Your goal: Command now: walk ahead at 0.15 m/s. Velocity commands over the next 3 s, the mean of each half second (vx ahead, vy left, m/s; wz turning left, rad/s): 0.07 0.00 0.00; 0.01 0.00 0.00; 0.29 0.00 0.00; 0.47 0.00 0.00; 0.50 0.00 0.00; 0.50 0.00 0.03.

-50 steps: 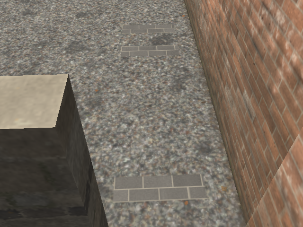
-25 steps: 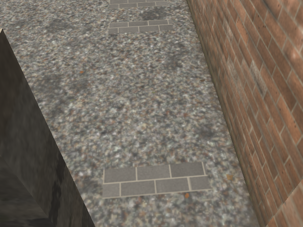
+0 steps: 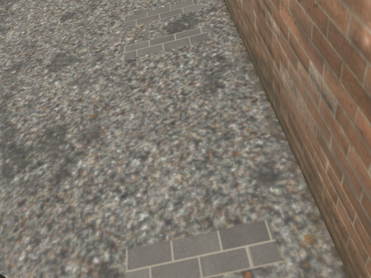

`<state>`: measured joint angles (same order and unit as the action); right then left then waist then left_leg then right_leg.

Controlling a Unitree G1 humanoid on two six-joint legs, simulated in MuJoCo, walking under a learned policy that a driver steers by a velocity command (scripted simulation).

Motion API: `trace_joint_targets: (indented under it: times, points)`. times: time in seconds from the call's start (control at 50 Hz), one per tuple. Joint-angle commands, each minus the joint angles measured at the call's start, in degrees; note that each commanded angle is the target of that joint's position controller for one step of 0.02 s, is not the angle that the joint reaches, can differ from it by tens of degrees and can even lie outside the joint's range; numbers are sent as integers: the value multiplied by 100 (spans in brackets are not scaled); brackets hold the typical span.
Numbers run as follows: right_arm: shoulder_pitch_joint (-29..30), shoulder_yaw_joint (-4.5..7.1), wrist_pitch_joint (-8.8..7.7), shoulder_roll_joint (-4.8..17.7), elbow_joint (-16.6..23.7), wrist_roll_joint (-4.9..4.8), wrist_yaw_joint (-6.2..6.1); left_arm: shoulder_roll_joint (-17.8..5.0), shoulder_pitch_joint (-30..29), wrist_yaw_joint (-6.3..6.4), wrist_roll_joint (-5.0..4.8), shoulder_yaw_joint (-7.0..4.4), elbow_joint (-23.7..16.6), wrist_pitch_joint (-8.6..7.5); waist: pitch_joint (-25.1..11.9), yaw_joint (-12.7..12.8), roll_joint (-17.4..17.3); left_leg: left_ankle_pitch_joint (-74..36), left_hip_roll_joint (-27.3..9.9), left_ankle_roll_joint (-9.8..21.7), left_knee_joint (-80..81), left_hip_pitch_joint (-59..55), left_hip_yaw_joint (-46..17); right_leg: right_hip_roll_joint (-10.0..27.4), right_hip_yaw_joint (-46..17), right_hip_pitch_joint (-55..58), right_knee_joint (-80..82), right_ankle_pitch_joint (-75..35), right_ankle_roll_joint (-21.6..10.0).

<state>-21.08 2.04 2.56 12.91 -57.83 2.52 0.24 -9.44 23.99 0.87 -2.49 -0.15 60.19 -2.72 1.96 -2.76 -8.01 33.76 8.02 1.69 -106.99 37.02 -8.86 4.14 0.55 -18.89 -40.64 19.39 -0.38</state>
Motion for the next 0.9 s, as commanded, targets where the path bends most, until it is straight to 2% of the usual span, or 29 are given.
trace_joint_targets:
  times: [0.02,0.04,0.06,0.08,0.1,0.12,0.16,0.18,0.22,0.26,0.28,0.3,0.32,0.34,0.36,0.38,0.42,0.44,0.46,0.48,0.5,0.56,0.58,0.66,0.78,0.8,0.82,0.86,0.9]
  points:
    - [-248,-54,78,18,304,-34,22,-797,-6,75,-23,188,-359,-233,172,-157,2069,-1532,-402,-243,846,621,-578,1673,-1724,-594,1356,-2614,-1046]
    - [11,-149,36,-116,441,-45,74,-507,-134,110,-156,313,-397,-265,181,-347,1703,-2658,-523,-359,2338,576,-395,1385,-1528,-858,1208,-875,-970]
    - [220,-182,41,-174,458,6,113,-478,-24,117,-168,406,-396,-268,130,-201,1768,-2869,-514,-421,3096,298,-83,1284,-1390,-698,1419,-811,-814]
    - [225,-211,54,-215,480,6,120,-588,-12,114,-138,400,-419,-225,157,-222,1827,-2862,-702,-491,4047,-117,69,1191,-1282,-609,1529,-1189,-667]
    - [210,-205,95,-179,391,-43,122,-823,-110,110,-88,397,-592,-235,-92,-216,1939,-2931,-625,-540,4247,-940,332,1073,-971,-753,1543,-1698,-506]
    - [195,-163,116,-233,271,-123,108,-1077,-337,80,-85,328,-709,-278,-116,-311,2188,-3014,-651,-536,3636,-1724,332,1219,-933,-1262,1518,-2761,-559]
    - [95,-146,84,-170,195,-203,103,-996,-427,51,-125,316,-790,-254,-17,-358,2149,-2749,-818,-556,4066,-1950,411,1249,-581,-1137,1262,-3703,-556]
    - [159,-151,43,-110,99,-179,90,-1009,-433,70,-156,276,-839,-260,109,-311,2122,-2590,-810,-516,4246,-2257,523,1252,-447,-1208,1207,-4067,-597]
    - [82,-130,-64,51,14,-83,80,-925,-338,58,-94,269,-869,-239,130,-197,2092,-1818,-810,-441,4952,-2529,672,1165,-177,-739,969,-5081,-572]
    - [162,-104,-251,156,96,-90,52,-1015,-285,39,24,154,-790,-253,147,-4,2259,-1519,-928,-447,6186,-2407,513,1223,-299,194,940,-6072,-471]
    - [564,-136,-420,65,307,-223,73,-910,-51,34,-4,72,-619,-131,506,103,1979,-2007,-1192,-499,8667,-1988,216,1076,-425,1132,1114,-6199,-220]
    - [467,-11,-518,460,110,-225,68,-1267,125,41,-44,-124,-617,-59,397,271,1273,-4944,-1256,-581,8439,-2762,253,874,-324,1265,910,-5964,68]
    - [801,43,-474,668,134,-203,50,-1063,288,64,-58,-71,-519,-3,21,543,1425,-6303,-1366,-421,7911,-3594,286,594,-151,1083,1033,-4878,215]
    - [768,47,-475,577,201,-238,52,-871,164,18,-35,-63,-499,19,-170,428,1262,-6821,-1460,-301,7998,-3747,187,565,-147,1042,1202,-4252,259]
    - [773,78,-484,641,178,-166,26,-915,124,64,-76,-147,-498,-10,-295,362,847,-7173,-1536,-231,8027,-3790,218,455,15,1094,1301,-3489,347]
    - [955,19,-483,504,190,-205,5,-802,-151,105,-79,-162,-507,-28,-420,323,503,-7035,-1582,-149,8112,-3726,167,453,-13,1306,1507,-3231,402]
    - [777,-7,-493,397,96,-184,-98,-855,-602,100,-38,-228,-560,-6,-478,107,477,-6602,-1579,-105,8402,-3578,229,538,-47,1620,1469,-3403,422]
    - [500,-11,-486,452,-197,-235,-104,-864,-662,25,103,-214,-505,38,-569,160,228,-6789,-1614,-91,8407,-3735,185,536,34,1675,1420,-3049,403]
    - [643,-12,-491,490,-210,-218,-93,-838,-788,-6,117,-234,-553,58,-576,214,174,-7019,-1667,-104,8393,-3806,174,456,74,1570,1540,-2734,478]
    - [701,-6,-464,550,11,-101,-84,-826,-825,-34,201,-227,-529,133,-620,242,410,-7327,-1804,-39,8260,-4009,162,338,251,1435,1684,-2480,488]
    - [886,60,-485,749,103,-43,-102,-842,-770,-16,222,-259,-468,125,-548,255,215,-7526,-1843,-54,8229,-3978,219,242,246,1339,1887,-2216,511]
    - [900,85,-468,778,180,-88,-110,-902,-937,0,233,-274,-441,124,-473,168,-21,-7534,-1848,-19,8334,-3915,180,290,293,1512,2121,-2400,535]
    - [870,102,-407,800,174,-58,-106,-910,-901,-21,228,-300,-402,135,-533,148,-46,-7553,-1889,-8,8292,-3945,151,327,300,1566,2066,-2483,489]
    - [849,125,-346,764,223,-61,-61,-942,-738,-53,157,-328,-264,90,-646,126,199,-7184,-1887,-11,8206,-3899,186,430,291,1689,1933,-2912,459]
    - [846,157,-302,724,247,-70,-17,-941,-609,-74,205,-354,-114,104,-408,161,402,-6224,-1798,-32,8241,-3456,178,572,330,1803,1895,-3002,519]
    - [861,177,-305,751,272,-130,-29,-950,-656,-63,238,-354,-112,127,-349,193,349,-6095,-1756,-51,8283,-3381,193,590,322,1831,1969,-3023,544]
    - [847,93,-299,572,256,-186,-10,-881,-780,-98,256,-302,-178,198,-256,219,364,-6071,-1722,-30,8372,-3390,196,661,375,1802,1987,-3145,549]
    - [802,92,-282,556,255,-117,10,-854,-603,-120,205,-283,-104,226,-247,228,523,-5743,-1732,-11,8354,-3395,158,688,410,1792,1939,-2971,546]
    - [775,94,-268,559,272,-117,23,-823,-546,-133,207,-259,-70,215,-221,251,575,-5366,-1709,-10,8368,-3311,146,732,415,1750,1961,-2724,560]
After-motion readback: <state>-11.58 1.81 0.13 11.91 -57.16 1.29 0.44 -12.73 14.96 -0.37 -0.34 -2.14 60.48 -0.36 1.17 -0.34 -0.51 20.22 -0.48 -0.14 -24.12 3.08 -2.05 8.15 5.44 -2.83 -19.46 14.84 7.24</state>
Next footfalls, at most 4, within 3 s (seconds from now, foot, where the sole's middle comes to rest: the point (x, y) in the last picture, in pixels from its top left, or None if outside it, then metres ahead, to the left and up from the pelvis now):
0.26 left None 0.04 0.20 -0.76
1.84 right None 0.40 -0.07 -0.97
2.36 left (205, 257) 0.70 0.12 -0.97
2.86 right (221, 197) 0.98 0.02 -0.97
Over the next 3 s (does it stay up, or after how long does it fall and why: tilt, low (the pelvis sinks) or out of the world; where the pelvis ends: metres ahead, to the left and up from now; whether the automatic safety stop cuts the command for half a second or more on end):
stays up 0.90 0.08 -0.19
